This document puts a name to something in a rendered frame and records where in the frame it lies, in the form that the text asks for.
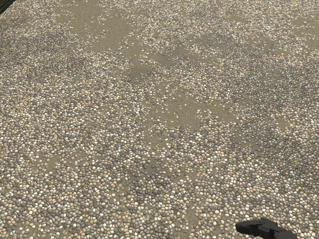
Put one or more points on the right robot hand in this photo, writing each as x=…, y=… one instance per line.
x=264, y=228

